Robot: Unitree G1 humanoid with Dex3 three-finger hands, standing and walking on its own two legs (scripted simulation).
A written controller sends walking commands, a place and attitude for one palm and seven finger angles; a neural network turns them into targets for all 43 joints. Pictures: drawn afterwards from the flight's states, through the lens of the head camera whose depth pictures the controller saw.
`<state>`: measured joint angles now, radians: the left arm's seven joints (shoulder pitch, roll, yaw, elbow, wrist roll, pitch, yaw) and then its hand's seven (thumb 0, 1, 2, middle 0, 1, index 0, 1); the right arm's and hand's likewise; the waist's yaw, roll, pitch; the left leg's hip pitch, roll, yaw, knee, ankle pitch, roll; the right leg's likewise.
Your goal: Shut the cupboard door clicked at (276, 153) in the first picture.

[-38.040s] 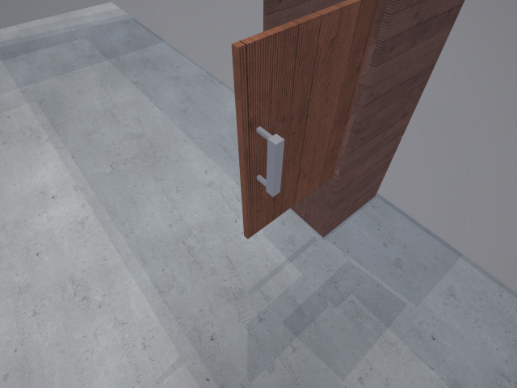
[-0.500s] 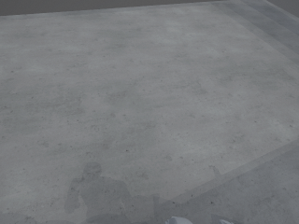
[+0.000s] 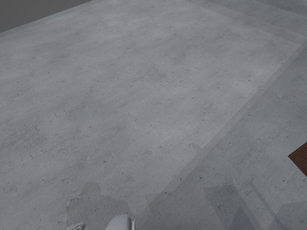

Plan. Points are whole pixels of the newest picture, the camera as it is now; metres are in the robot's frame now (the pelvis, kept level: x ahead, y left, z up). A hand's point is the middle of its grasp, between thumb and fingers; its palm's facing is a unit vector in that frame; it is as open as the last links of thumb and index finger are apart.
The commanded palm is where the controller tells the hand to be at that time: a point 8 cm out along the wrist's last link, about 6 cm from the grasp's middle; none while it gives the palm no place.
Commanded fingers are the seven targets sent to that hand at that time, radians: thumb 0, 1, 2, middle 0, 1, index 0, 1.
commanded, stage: turn to face it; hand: left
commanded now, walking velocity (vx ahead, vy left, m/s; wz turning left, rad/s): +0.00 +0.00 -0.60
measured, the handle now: out of the picture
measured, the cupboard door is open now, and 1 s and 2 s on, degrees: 69 69 69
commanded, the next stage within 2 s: take the last steps up to it in 1.78 s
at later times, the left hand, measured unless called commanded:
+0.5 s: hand (80, 227) +0.15 +0.23 -0.16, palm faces -0.27 -0.94 -0.21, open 7.4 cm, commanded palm none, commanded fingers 0.00 0.90 0.90 -0.20 -0.30 -0.20 -0.30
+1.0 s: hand (113, 225) +0.15 +0.13 -0.16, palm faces -0.53 -0.82 -0.22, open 7.4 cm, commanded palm none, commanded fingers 0.00 0.90 0.90 -0.20 -0.30 -0.20 -0.30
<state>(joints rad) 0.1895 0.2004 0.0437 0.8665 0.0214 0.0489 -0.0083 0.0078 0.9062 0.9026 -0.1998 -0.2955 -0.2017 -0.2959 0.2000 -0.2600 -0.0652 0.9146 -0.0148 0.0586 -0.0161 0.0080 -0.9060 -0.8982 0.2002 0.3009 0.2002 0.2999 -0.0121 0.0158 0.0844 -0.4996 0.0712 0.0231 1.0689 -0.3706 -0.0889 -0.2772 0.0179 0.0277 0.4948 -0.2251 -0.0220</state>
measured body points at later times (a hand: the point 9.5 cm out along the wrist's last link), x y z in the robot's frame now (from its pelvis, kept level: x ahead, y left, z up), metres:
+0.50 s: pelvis +0.00 +0.05 +0.00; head +0.04 +0.06 +0.45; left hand +0.16 +0.28 -0.15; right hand -0.02 -0.21 -0.13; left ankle +0.02 +0.14 -0.74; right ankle -0.06 -0.10 -0.67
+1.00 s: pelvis -0.02 +0.01 +0.00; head +0.02 -0.02 +0.45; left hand +0.18 +0.18 -0.14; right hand -0.10 -0.25 -0.14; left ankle +0.07 +0.15 -0.68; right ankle -0.06 -0.08 -0.74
